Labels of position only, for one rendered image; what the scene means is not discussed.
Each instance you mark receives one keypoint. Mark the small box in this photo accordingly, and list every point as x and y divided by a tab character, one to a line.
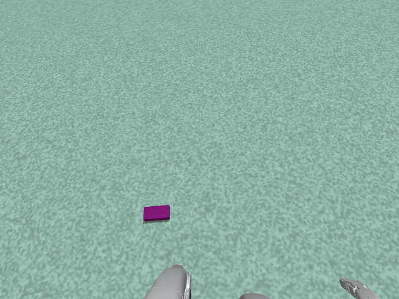
156	213

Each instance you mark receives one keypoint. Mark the right robot hand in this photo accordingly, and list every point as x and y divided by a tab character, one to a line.
357	289

